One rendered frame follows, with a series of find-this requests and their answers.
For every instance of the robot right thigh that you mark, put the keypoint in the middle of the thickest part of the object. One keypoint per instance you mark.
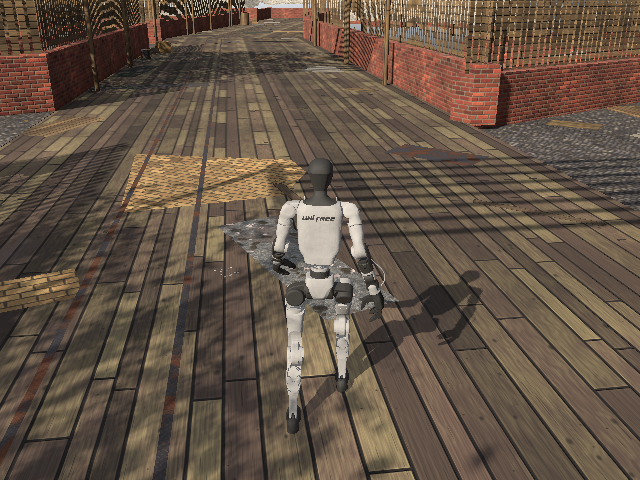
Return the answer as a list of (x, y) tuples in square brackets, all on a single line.
[(343, 295)]

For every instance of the robot right hand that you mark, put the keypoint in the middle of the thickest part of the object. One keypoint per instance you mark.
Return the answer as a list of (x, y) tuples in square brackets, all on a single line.
[(378, 300)]

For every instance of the left robot forearm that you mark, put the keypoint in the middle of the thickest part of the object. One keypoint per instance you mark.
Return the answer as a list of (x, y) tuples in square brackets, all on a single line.
[(277, 257)]

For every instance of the right robot foot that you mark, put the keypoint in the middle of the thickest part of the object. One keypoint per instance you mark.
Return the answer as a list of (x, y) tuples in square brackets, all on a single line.
[(342, 383)]

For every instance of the robot left hand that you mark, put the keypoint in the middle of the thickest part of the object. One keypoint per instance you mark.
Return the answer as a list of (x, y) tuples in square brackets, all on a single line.
[(286, 262)]

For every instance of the right robot forearm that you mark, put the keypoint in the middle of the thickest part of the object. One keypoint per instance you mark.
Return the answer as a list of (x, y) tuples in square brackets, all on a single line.
[(368, 273)]

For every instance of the right robot upper arm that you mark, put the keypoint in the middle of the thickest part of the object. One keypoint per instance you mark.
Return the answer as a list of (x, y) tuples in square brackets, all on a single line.
[(352, 212)]

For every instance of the left robot upper arm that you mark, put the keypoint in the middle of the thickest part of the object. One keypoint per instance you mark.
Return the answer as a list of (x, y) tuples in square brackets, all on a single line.
[(288, 211)]

